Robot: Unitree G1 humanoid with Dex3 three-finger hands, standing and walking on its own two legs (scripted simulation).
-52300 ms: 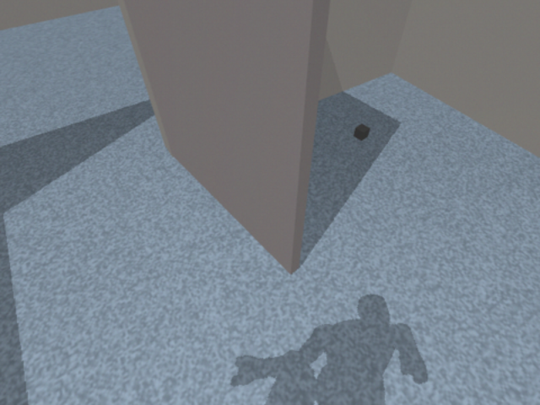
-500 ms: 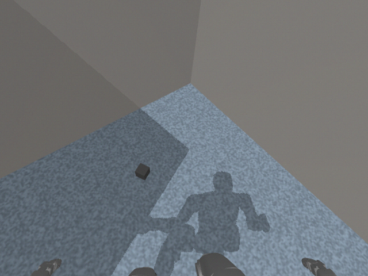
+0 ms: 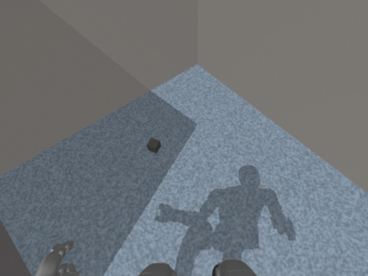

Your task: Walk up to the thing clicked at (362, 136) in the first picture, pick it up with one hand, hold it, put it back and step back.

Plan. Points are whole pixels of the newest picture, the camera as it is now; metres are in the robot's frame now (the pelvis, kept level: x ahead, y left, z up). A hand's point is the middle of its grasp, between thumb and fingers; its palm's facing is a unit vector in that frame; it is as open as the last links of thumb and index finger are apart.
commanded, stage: step back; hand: left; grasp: from above
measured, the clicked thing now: (154, 145) +0.85 +0.23 -0.73
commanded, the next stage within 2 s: stand in 1.56 s
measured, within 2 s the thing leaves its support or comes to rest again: neither
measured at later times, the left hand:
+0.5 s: hand out of the picture -0.12 +0.23 -0.15, palm faces -0.05 -0.91 -0.40, open 7.4 cm
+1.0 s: hand out of the picture -0.14 +0.24 -0.13, palm faces +0.01 -0.92 -0.40, open 7.4 cm
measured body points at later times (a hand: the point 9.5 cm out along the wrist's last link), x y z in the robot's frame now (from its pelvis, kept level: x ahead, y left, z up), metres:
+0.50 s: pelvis -0.18 -0.03 -0.01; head -0.14 -0.05 +0.44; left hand -0.11 +0.28 -0.12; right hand -0.05 -0.36 -0.12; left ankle -0.06 +0.11 -0.71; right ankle -0.21 -0.15 -0.73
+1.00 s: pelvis -0.21 -0.04 +0.00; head -0.20 -0.05 +0.45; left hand -0.14 +0.29 -0.11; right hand -0.16 -0.35 -0.12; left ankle -0.22 +0.10 -0.73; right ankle -0.17 -0.15 -0.71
